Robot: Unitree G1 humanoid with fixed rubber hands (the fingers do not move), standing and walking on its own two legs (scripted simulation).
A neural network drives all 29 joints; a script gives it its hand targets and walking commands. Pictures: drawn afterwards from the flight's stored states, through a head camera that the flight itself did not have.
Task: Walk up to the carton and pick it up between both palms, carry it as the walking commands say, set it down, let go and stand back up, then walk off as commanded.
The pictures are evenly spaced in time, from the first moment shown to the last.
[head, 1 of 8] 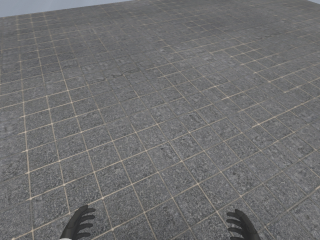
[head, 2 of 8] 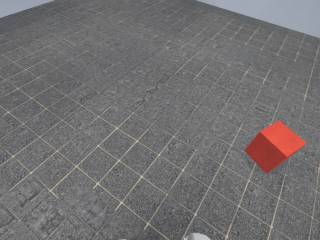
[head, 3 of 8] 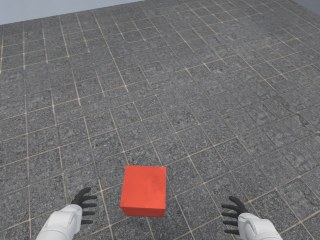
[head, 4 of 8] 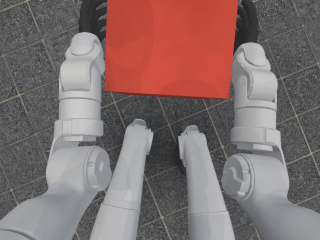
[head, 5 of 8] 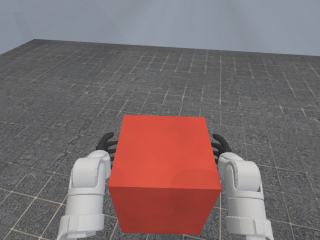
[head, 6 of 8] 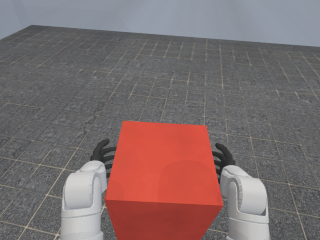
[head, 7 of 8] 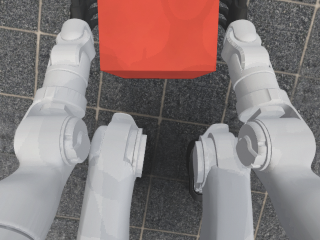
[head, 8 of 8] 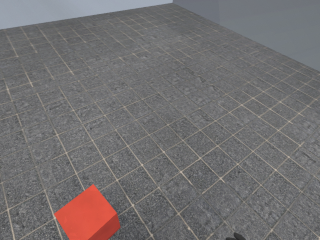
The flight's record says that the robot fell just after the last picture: no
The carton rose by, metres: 0.69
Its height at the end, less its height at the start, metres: +0.00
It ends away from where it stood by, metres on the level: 0.69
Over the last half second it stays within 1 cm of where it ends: yes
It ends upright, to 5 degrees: yes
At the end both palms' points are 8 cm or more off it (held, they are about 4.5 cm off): yes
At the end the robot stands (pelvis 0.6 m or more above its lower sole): yes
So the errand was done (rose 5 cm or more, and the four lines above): yes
